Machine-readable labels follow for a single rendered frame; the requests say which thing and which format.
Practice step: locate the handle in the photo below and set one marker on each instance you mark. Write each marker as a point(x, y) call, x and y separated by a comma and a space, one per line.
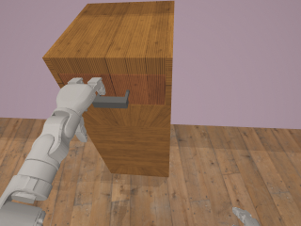
point(111, 101)

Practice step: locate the left robot upper arm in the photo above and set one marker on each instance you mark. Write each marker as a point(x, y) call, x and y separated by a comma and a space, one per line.
point(19, 214)

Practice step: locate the left robot hand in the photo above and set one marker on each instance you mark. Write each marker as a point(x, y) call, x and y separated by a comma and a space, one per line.
point(78, 97)

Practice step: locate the right robot hand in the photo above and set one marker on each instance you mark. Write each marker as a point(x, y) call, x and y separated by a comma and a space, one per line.
point(245, 217)

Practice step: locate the cabinet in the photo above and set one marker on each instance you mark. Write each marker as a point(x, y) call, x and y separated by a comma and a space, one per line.
point(123, 38)

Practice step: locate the drawer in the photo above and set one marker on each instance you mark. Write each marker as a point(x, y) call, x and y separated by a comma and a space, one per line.
point(145, 89)

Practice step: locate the robot left forearm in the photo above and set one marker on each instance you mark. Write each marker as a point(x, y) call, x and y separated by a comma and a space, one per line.
point(34, 180)

